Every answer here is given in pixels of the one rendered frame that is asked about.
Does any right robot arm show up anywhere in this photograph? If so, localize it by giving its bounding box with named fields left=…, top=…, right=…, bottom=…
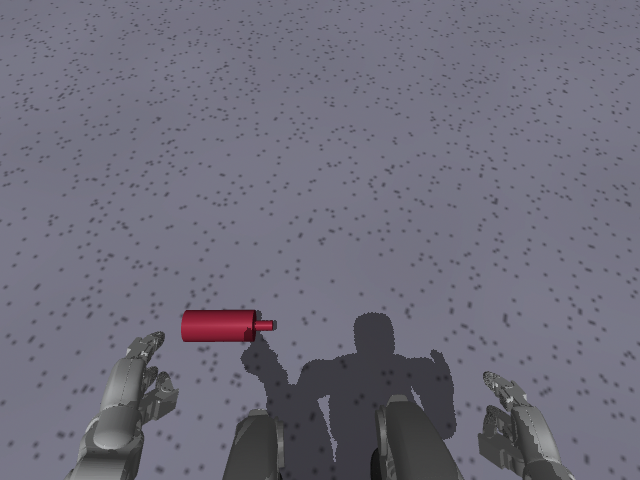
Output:
left=522, top=460, right=576, bottom=480

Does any right robot hand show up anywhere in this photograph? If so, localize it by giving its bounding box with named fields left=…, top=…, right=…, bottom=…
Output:
left=478, top=371, right=562, bottom=477

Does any left robot arm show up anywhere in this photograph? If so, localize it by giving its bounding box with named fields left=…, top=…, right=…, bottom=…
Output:
left=64, top=406, right=144, bottom=480

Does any bottle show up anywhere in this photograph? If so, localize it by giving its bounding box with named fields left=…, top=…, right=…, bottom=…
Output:
left=181, top=310, right=273, bottom=342

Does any left robot hand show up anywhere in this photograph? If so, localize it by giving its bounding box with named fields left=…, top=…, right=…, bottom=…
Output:
left=99, top=331, right=179, bottom=425

